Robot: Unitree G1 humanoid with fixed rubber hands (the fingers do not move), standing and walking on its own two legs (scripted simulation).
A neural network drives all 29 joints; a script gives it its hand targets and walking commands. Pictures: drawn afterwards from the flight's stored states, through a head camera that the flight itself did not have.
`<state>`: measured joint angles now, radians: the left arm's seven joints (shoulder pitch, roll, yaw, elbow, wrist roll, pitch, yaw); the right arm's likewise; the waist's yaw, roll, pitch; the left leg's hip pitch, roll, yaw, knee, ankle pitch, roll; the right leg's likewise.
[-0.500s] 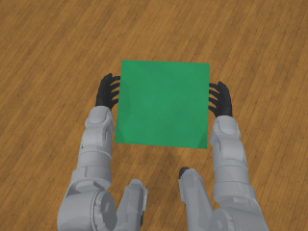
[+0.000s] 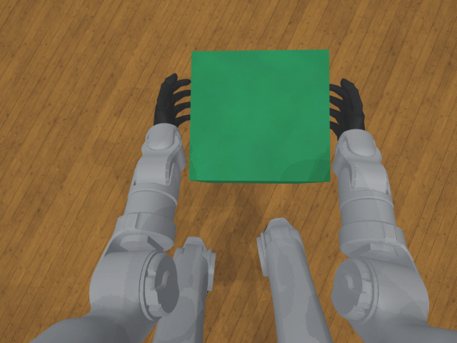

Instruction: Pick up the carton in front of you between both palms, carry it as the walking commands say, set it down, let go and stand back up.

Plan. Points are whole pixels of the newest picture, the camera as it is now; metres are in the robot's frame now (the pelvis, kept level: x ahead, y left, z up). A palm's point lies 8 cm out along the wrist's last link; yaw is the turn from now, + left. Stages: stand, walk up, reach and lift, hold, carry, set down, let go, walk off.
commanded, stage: set down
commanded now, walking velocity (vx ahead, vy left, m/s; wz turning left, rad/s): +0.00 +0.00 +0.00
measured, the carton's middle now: (255, 131) +0.47 -0.09 -0.19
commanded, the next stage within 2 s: none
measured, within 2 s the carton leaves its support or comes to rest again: rests again in 1.14 s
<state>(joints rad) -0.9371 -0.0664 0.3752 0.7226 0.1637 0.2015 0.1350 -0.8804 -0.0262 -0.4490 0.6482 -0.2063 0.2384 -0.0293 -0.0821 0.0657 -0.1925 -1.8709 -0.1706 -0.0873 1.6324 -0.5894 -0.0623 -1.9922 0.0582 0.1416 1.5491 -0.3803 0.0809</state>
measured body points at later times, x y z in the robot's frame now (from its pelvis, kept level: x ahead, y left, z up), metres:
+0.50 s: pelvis -0.03 -0.01 -0.11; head +0.31 -0.07 +0.18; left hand +0.52 +0.03 -0.25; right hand +0.46 -0.27 -0.27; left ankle +0.06 +0.13 -0.50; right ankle +0.12 -0.14 -0.50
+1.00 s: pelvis -0.03 +0.00 -0.13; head +0.33 -0.03 +0.13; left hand +0.52 +0.04 -0.31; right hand +0.46 -0.26 -0.31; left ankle +0.06 +0.12 -0.50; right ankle +0.12 -0.14 -0.50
